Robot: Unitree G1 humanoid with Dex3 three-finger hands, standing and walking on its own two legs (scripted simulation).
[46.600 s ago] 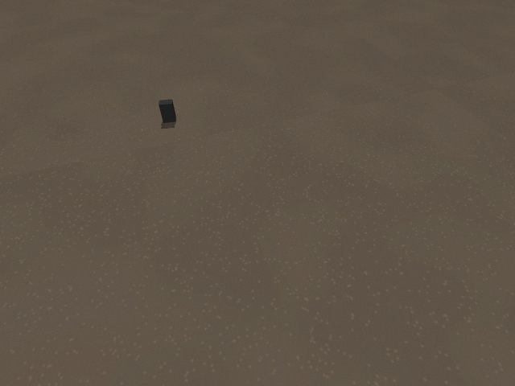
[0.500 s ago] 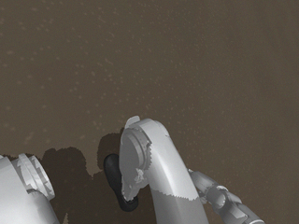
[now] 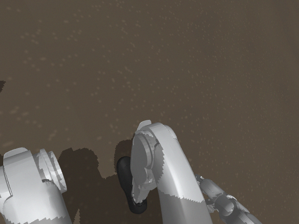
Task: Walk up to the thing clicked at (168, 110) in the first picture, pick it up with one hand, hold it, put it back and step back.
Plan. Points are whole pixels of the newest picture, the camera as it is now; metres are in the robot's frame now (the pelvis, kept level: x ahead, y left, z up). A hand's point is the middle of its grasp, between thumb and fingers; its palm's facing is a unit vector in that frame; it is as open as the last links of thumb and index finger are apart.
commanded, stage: home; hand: left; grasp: from above
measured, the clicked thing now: out of the picture +0.49 +0.35 -0.24
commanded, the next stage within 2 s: none
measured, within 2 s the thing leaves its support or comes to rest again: neither
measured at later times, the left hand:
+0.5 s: hand out of the picture +0.33 +0.45 +0.00, palm faces +0.40 -0.75 -0.53, open 17.4 cm
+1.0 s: hand out of the picture +0.25 +0.31 +0.19, palm faces +0.40 -0.82 -0.42, open 17.7 cm
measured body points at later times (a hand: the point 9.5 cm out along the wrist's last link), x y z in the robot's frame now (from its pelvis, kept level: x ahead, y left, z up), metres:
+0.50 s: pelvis +0.01 -0.01 +0.07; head +0.21 +0.10 +0.46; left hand +0.30 +0.48 +0.03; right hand +0.16 -0.25 -0.05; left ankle +0.07 +0.13 -0.28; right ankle +0.13 -0.14 -0.28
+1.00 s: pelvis +0.07 -0.02 +0.29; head +0.19 +0.04 +0.72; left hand +0.23 +0.35 +0.22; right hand +0.31 -0.22 +0.20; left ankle +0.07 +0.12 -0.28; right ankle +0.13 -0.14 -0.28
